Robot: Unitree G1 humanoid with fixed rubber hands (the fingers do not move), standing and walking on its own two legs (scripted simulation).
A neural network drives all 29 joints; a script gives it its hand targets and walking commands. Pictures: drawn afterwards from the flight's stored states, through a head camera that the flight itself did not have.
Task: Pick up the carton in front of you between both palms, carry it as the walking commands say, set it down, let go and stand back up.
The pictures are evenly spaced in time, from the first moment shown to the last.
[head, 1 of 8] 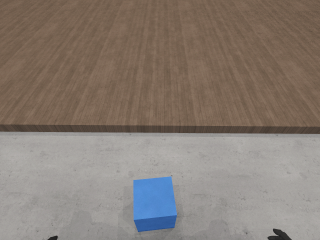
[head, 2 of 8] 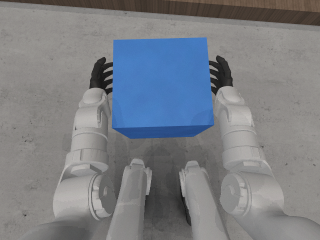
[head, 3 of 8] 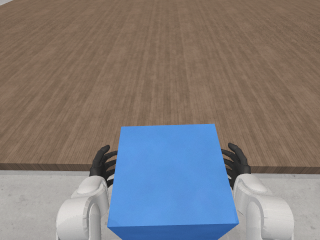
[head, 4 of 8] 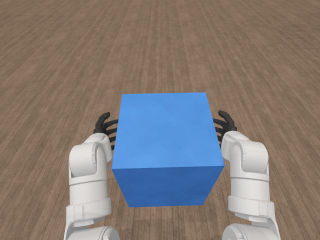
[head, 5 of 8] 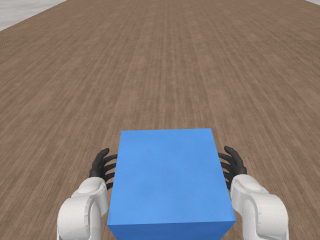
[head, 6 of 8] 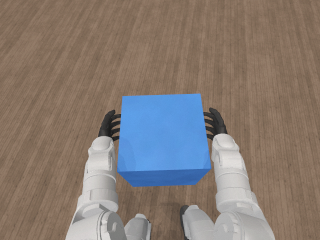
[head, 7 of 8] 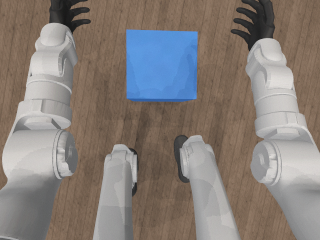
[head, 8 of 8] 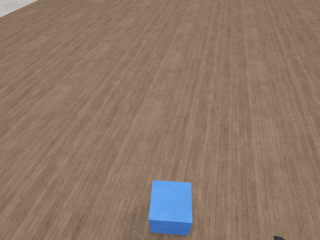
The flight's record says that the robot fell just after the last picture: no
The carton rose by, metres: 0.84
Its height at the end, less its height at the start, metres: +0.09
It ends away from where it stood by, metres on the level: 2.58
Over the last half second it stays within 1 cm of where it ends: yes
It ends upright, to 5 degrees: yes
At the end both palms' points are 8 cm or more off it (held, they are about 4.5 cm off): yes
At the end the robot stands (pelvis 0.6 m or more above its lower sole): yes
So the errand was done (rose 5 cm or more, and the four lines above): yes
